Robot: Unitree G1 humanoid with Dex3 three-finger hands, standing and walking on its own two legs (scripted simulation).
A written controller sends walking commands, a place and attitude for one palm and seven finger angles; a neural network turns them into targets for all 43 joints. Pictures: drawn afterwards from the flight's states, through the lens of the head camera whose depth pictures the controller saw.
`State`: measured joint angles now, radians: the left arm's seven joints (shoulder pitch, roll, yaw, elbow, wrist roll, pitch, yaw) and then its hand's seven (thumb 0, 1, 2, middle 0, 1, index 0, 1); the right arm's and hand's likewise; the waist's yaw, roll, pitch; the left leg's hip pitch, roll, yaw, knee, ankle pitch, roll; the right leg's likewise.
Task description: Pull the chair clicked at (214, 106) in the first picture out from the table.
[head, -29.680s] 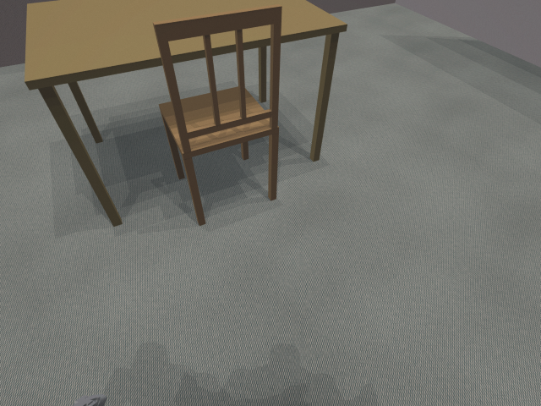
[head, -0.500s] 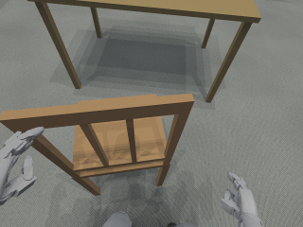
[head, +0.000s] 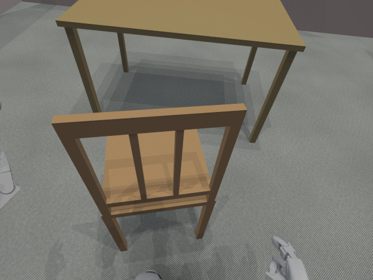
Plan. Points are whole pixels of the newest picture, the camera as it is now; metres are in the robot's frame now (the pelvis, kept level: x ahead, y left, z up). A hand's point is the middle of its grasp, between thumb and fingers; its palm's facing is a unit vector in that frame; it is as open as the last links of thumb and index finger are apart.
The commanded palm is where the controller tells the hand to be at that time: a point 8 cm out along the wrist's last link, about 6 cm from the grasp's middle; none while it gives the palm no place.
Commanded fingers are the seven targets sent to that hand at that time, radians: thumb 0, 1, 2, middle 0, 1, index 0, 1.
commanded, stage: step back with the hand held close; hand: left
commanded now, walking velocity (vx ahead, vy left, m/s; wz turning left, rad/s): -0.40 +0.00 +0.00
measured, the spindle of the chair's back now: (139, 170) +0.40 +0.16 -0.07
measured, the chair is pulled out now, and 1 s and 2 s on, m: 0.59 0.59 0.59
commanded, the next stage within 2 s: stop stepping back and stand still in 0.04 s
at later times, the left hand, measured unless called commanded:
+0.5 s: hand out of the picture +0.11 +0.25 +0.18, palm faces +0.37 -0.78 -0.50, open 7.4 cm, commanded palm +0.06 +0.29 +0.19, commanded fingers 0.00 0.90 0.90 -0.20 -0.30 -0.20 -0.30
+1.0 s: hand out of the picture +0.09 +0.27 +0.13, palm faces +0.33 -0.79 -0.52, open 7.4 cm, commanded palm none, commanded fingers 0.00 0.90 0.90 -0.20 -0.30 -0.20 -0.30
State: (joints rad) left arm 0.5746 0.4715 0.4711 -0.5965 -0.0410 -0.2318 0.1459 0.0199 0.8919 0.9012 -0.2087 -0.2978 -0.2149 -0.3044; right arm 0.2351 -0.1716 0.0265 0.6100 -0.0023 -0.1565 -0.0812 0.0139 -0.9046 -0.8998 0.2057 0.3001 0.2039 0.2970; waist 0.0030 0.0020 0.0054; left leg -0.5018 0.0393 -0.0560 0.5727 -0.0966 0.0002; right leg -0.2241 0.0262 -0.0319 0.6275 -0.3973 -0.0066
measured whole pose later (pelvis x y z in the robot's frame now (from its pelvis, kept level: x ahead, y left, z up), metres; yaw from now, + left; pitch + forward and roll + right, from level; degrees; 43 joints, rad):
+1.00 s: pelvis -0.11 +0.00 +0.01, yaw +2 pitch -1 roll -2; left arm 0.46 0.40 0.31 -0.24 0.02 -0.15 0.07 0.01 0.90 0.90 -0.20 -0.30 -0.21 -0.30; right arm 0.27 -0.22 0.00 0.72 0.00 -0.13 -0.03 0.01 -0.90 -0.90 0.21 0.30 0.20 0.30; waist 0.01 0.08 -0.04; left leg -0.38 -0.01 -0.07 0.55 -0.13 0.02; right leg -0.25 0.01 -0.08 0.51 -0.25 0.00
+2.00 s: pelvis -0.07 -0.05 +0.01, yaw +3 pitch -3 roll -1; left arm 0.32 0.12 0.00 1.05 0.00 0.01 0.03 0.02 0.93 0.90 -0.20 -0.30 -0.20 -0.30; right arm 0.35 -0.11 0.00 1.08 -0.01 0.01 -0.04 0.01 -0.92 -0.90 0.20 0.30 0.20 0.30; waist 0.00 0.02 0.05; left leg -0.28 0.01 -0.11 0.51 -0.20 -0.03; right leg -0.14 0.03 -0.12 0.49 -0.31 -0.06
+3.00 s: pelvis -0.07 -0.05 +0.01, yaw +3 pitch -2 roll -1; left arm 0.35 0.12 0.00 1.05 0.00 0.02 0.03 0.01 0.91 0.90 -0.19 -0.29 -0.20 -0.30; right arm 0.35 -0.11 0.00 1.09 -0.01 0.01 -0.05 0.00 -0.91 -0.90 0.20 0.30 0.20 0.30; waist 0.00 0.02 0.05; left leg -0.27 0.01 -0.11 0.50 -0.20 -0.03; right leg -0.14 0.03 -0.11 0.48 -0.31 -0.06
